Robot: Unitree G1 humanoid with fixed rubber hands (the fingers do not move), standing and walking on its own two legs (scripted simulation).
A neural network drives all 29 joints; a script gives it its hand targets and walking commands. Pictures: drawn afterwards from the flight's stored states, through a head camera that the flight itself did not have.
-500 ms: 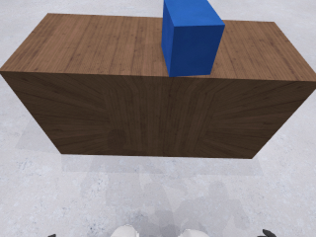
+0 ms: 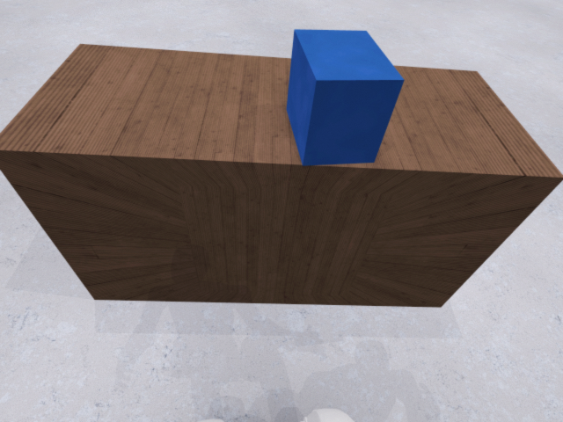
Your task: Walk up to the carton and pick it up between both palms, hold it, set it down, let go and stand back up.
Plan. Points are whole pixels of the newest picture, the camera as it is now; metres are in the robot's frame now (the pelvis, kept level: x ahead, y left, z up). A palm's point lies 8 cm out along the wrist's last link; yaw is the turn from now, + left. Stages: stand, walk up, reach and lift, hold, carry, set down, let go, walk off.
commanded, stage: walk up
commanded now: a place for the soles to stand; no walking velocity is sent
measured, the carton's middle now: (334, 97) +0.77 -0.11 +0.06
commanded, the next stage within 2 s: none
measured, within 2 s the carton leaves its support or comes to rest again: neither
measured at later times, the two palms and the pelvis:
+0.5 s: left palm (111, 356) +0.24 +0.27 -0.10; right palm out of the picture +0.16 -0.36 -0.12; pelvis +0.12 -0.04 -0.01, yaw -3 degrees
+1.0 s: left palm (162, 281) +0.38 +0.23 -0.12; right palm (512, 354) +0.27 -0.41 -0.12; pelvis +0.25 -0.08 -0.02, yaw -3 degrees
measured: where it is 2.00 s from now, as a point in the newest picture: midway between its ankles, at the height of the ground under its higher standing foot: (291, 395)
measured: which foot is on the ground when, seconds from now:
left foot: down 0.00-0.30, up 0.32-0.50, down 0.52-0.82, up 0.84-1.00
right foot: up 0.00-0.24, down 0.26-0.54, up 0.56-0.78, down 0.80-1.00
